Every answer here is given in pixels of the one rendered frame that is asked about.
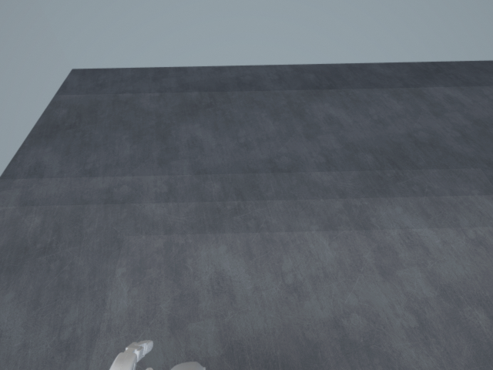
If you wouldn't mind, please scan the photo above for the left robot hand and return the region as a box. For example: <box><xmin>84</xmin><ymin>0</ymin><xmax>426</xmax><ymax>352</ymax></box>
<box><xmin>109</xmin><ymin>340</ymin><xmax>153</xmax><ymax>370</ymax></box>

